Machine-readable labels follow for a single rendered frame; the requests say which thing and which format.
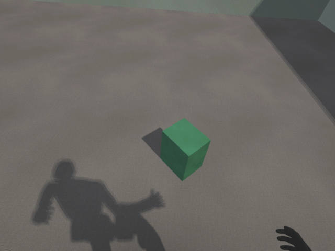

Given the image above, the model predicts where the carton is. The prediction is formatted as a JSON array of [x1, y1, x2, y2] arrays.
[[160, 118, 211, 181]]

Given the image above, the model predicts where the right robot hand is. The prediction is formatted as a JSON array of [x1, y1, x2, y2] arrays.
[[276, 226, 311, 251]]

